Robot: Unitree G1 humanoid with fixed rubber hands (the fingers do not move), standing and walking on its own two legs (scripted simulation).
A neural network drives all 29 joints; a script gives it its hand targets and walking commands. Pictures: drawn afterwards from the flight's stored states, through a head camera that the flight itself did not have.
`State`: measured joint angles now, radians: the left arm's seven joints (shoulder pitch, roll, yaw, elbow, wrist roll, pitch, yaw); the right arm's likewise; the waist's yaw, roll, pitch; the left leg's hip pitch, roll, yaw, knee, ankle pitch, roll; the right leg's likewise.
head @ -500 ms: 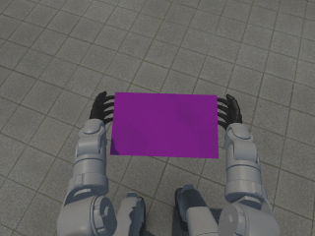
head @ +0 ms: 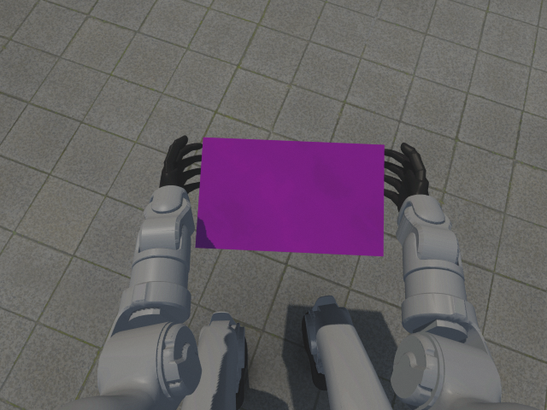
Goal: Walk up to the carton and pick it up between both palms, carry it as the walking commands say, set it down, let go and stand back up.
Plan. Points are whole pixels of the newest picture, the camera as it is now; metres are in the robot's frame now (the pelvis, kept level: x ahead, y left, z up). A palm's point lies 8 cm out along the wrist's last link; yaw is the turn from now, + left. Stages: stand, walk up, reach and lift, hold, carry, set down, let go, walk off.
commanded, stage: set down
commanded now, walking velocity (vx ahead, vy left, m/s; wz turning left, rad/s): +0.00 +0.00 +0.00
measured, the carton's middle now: (288, 204) +0.43 -0.06 -0.17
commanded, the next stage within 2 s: none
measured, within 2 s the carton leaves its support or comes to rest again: neither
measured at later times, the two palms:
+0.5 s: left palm (191, 195) +0.46 +0.11 -0.16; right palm (388, 205) +0.40 -0.23 -0.16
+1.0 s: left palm (203, 200) +0.48 +0.11 -0.25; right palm (373, 209) +0.42 -0.24 -0.25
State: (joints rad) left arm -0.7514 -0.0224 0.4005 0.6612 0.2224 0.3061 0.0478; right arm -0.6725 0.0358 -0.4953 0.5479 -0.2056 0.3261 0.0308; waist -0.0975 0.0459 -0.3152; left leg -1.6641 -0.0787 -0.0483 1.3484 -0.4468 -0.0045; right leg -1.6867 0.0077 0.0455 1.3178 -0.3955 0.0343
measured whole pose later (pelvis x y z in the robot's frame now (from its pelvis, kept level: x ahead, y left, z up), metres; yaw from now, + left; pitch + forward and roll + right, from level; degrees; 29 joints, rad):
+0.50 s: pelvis -0.03 +0.00 -0.08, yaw +0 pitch +49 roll +0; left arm -0.95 0.05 0.39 0.76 0.18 0.29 0.08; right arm -0.84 -0.02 -0.50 0.62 -0.18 0.32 -0.02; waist -0.08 0.05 -0.28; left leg -1.99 -0.08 -0.04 1.62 -0.48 -0.02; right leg -2.01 0.02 0.05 1.59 -0.42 0.04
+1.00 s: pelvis -0.04 -0.01 -0.14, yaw +0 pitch +51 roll +1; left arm -1.11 0.12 0.36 0.80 0.13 0.27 0.08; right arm -0.99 -0.07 -0.49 0.64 -0.14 0.31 -0.04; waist -0.08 0.04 -0.18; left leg -2.22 -0.09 -0.04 1.82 -0.50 -0.04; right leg -2.25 0.03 0.05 1.79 -0.43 0.04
